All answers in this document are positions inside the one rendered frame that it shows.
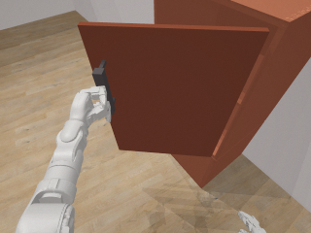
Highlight left robot upper arm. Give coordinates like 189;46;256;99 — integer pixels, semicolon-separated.
17;203;75;233

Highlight left robot hand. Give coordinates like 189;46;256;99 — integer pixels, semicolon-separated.
69;85;111;129

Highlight right robot hand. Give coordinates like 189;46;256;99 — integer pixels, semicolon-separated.
238;211;266;233

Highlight left robot forearm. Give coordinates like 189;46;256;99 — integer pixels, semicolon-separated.
15;119;89;233

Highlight handle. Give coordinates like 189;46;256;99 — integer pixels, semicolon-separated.
92;59;116;116

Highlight cupboard door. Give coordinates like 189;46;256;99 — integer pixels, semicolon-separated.
78;21;270;157

